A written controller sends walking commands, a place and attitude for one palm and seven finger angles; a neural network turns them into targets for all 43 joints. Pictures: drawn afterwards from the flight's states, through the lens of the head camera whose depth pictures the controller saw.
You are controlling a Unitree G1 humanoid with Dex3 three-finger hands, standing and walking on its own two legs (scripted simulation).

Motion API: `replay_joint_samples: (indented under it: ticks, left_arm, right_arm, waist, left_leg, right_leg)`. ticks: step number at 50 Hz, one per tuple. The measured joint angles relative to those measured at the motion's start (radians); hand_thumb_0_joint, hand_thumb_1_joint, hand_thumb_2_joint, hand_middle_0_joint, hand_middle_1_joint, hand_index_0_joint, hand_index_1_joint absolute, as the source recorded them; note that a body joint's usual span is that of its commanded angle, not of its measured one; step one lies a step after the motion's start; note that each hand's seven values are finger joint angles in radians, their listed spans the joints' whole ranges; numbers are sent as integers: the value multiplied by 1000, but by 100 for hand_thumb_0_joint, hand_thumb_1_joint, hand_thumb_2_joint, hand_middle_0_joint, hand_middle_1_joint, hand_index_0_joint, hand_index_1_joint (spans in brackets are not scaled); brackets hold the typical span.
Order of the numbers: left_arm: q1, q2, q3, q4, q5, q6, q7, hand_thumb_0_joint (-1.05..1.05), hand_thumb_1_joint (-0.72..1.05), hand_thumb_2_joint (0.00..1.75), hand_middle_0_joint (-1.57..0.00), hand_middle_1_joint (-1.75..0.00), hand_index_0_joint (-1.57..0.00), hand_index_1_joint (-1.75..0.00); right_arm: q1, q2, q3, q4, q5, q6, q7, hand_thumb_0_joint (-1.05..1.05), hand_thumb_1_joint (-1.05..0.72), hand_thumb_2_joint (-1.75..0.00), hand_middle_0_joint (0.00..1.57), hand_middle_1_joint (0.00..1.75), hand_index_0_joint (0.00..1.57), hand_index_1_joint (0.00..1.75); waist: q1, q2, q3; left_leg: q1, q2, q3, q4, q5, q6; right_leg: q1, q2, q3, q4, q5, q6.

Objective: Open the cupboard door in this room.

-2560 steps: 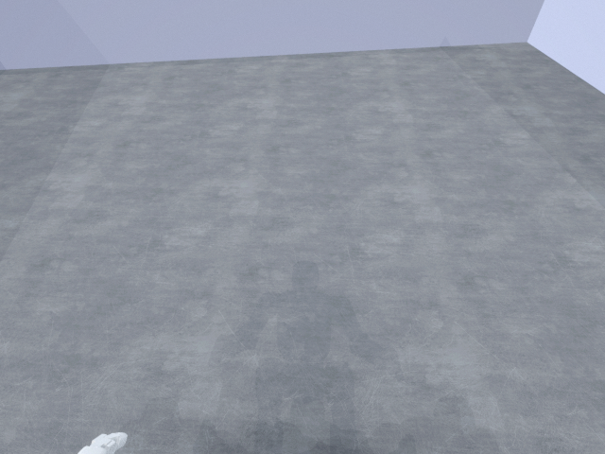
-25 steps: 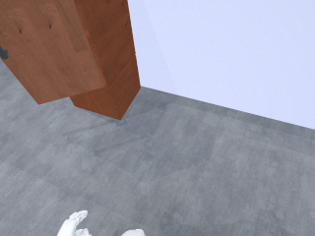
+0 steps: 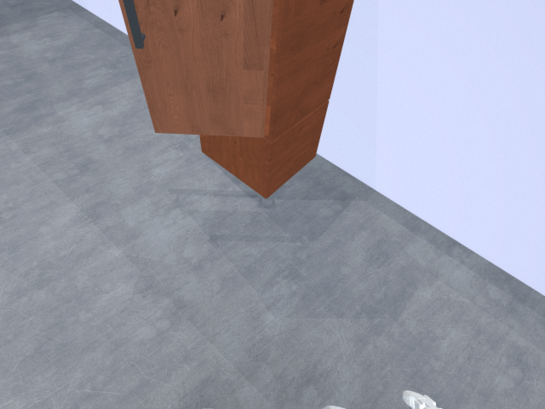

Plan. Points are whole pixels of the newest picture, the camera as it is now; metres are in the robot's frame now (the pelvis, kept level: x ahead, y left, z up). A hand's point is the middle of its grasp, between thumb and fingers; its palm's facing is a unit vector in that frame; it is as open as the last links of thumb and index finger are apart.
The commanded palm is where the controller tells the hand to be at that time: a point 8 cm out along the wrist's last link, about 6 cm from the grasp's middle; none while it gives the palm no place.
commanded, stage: take the last steps up to it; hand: left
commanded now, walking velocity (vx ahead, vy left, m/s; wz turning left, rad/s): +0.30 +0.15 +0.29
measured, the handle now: (134, 16) +0.97 +0.46 +0.05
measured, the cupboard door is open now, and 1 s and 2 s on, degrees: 42 42 42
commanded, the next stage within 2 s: come to a stop and stand still in 1.30 s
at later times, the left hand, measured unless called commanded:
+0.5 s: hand out of the picture +0.01 +0.18 -0.15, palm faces +0.23 -0.96 -0.18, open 7.4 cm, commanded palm none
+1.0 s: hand (114, 279) +0.33 +0.33 -0.14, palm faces +0.13 -0.97 -0.20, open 7.4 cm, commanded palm none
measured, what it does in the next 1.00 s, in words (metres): walks ahead: right foot, then left foot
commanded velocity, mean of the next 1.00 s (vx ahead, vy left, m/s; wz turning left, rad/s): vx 0.30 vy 0.09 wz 0.05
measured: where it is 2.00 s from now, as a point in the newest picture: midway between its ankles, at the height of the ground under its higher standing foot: (234, 337)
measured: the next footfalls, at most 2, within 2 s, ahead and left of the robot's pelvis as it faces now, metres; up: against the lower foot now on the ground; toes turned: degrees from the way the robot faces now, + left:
right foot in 0.22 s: +0.05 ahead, -0.14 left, +0.00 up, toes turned -3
left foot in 0.62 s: +0.23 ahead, +0.21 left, +0.00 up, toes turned +16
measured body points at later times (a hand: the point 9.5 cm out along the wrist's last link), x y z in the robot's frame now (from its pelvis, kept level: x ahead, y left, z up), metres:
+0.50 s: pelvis +0.08 +0.02 +0.01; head +0.11 +0.02 +0.46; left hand +0.00 +0.23 -0.14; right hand +0.17 -0.22 -0.14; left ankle +0.13 +0.18 -0.67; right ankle +0.01 -0.13 -0.73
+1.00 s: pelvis +0.23 +0.13 +0.01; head +0.25 +0.13 +0.46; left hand +0.32 +0.38 -0.13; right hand +0.24 -0.09 -0.15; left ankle +0.19 +0.19 -0.73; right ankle +0.33 +0.02 -0.69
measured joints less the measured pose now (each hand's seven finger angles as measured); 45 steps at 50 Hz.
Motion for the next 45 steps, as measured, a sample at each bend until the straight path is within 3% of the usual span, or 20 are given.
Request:
replay_joint_samples:
  ticks: [4, 9, 11, 13, 16, 18, 21, 25, 30, 31, 33, 35, 37, 40, 45]
  left_arm:
    - [-21, -16, -3, -8, 3, -13, -15, 1, 91, 90, -20, -29, -20, -29]
    - [-24, -47, -12, -22, 8, -44, -36, 0, 91, 90, -20, -29, -20, -29]
    - [-11, -50, -13, -34, 14, -72, -38, 0, 91, 90, -20, -29, -20, -29]
    - [-4, -75, -19, -29, 15, -89, -30, 0, 91, 90, -20, -29, -20, -29]
    - [47, -101, -26, -13, 12, -104, -21, 0, 91, 90, -20, -29, -20, -30]
    - [82, -110, -27, 11, 10, -108, -17, 0, 91, 90, -20, -29, -20, -30]
    - [119, -118, -30, 46, 10, -117, -16, 0, 91, 90, -20, -29, -20, -30]
    - [151, -123, -32, 82, 15, -127, -17, 0, 91, 90, -20, -29, -20, -30]
    - [190, -110, -23, 117, 19, -115, -17, 0, 90, 90, -20, -30, -21, -30]
    - [198, -108, -21, 123, 16, -108, -19, 0, 90, 90, -20, -30, -21, -30]
    - [174, -94, -18, 136, 9, -79, -19, 0, 90, 90, -20, -29, -20, -30]
    - [138, -79, -13, 135, 7, -62, -16, 1, 91, 90, -20, -29, -20, -30]
    - [96, -69, -8, 122, 10, -63, -19, 1, 91, 90, -20, -29, -20, -29]
    - [34, -65, -2, 85, 13, -71, -22, 1, 91, 90, -20, -29, -20, -29]
    - [-57, -70, -1, 27, 13, -73, -26, 0, 91, 90, -19, -29, -20, -29]
  right_arm:
    - [22, 6, 8, 15, -2, -5, -3, 0, -90, -90, 20, 30, 20, 30]
    - [77, 5, 4, 40, -1, -3, 8, 0, -90, -90, 20, 30, 20, 30]
    - [108, 4, -2, 50, 7, 1, 12, 0, -90, -90, 20, 30, 20, 30]
    - [125, -14, -13, 72, 5, 19, 20, 0, -90, -90, 20, 30, 20, 30]
    - [135, -32, -28, 98, -4, 39, 36, 0, -90, -90, 20, 30, 20, 30]
    - [133, -34, -33, 100, -4, 39, 43, 1, -90, -90, 20, 30, 20, 30]
    - [128, -33, -37, 93, 0, 31, 51, 1, -91, -90, 20, 30, 20, 30]
    - [109, -34, -35, 90, 4, 22, 56, 1, -91, -90, 20, 30, 19, 30]
    - [70, -23, -20, 73, 4, -11, 59, 1, -91, -90, 19, 30, 19, 30]
    - [65, -23, -18, 62, 1, -27, 57, 1, -91, -90, 19, 30, 19, 30]
    - [49, -4, -17, 50, -3, -53, 38, 0, -91, -90, 20, 30, 19, 30]
    - [49, 19, -8, 46, -4, -61, 24, 0, -91, -90, 20, 30, 19, 30]
    - [64, 37, 1, 51, -4, -66, 13, 0, -91, -90, 20, 30, 20, 30]
    - [97, 38, -7, 62, 2, -86, -10, -1, -93, -89, 20, 30, 20, 30]
    - [175, 31, -3, 106, -1, -94, -10, -1, -93, -90, 20, 30, 20, 30]
  waist:
    - [4, 35, -13]
    - [-10, 80, -40]
    - [-10, 75, -56]
    - [-10, 103, -52]
    - [-7, 110, -63]
    - [-17, 95, -67]
    - [-22, 67, -59]
    - [-7, 45, -38]
    - [20, 26, -18]
    - [17, 30, -18]
    - [6, 19, 0]
    - [7, 9, 3]
    - [6, 9, -7]
    - [-2, 11, -22]
    - [-20, 25, -52]
  left_leg:
    - [26, 3, -23, -56, 32, 0]
    - [35, 2, -45, -42, 14, -10]
    - [-2, -15, -47, 53, -66, -11]
    - [-75, -16, -67, 260, -159, -18]
    - [-185, -3, -54, 492, -69, -37]
    - [-240, 22, -39, 544, 10, -55]
    - [-285, 56, -21, 501, 73, -75]
    - [-287, 76, 10, 319, 87, -78]
    - [-184, 52, 63, 42, 70, -43]
    - [-166, 49, 67, 15, 119, -22]
    - [-181, 36, 76, 97, 102, 16]
    - [-146, 29, 96, 91, 59, 31]
    - [-96, 19, 114, 33, 62, 31]
    - [-11, -9, 139, -80, 87, 45]
    - [108, -44, 156, -219, 106, 59]
  right_leg:
    - [-14, 16, 21, -21, 41, -5]
    - [86, 41, -12, -284, 80, -16]
    - [143, 39, -17, -421, 154, -32]
    - [154, 38, -45, -390, 176, -49]
    - [211, 28, -61, -451, 171, -46]
    - [254, 17, -67, -522, 195, -35]
    - [311, -5, -79, -612, 221, -21]
    - [369, -38, -105, -664, 213, 12]
    - [396, -88, -123, -575, 114, 67]
    - [369, -98, -119, -490, 74, 53]
    - [253, -90, -39, -186, -9, 3]
    - [117, -55, 14, 78, 11, -42]
    - [5, -34, 11, 206, 87, -60]
    - [-109, -17, -1, 215, 181, -63]
    - [-185, -4, -7, 65, 280, -53]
